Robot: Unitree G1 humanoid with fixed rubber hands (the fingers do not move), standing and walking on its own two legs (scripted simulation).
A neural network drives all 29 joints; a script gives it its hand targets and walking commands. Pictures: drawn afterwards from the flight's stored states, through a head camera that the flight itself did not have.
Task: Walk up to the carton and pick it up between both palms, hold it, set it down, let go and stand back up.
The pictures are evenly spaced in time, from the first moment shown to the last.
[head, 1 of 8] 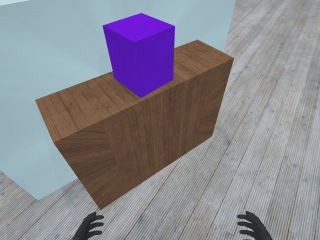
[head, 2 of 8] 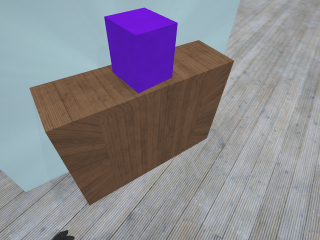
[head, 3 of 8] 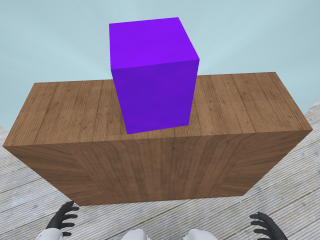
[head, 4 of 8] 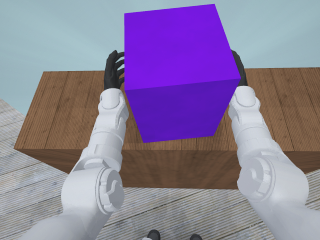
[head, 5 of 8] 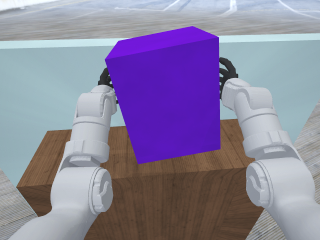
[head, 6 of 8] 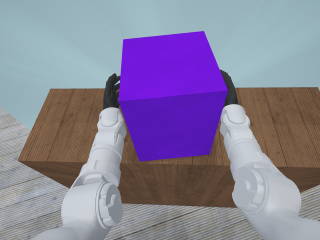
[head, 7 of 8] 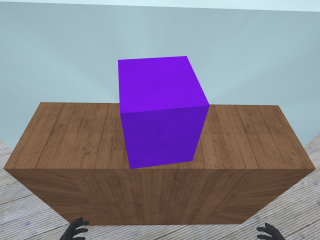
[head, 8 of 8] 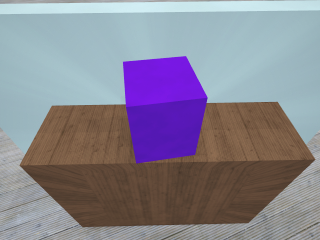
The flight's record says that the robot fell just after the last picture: no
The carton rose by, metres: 0.22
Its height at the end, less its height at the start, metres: +0.00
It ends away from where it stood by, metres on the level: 0.02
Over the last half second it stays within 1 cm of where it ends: yes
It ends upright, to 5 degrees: yes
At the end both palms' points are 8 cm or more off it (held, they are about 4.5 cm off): yes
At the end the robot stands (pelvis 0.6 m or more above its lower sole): yes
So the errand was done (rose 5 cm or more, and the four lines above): yes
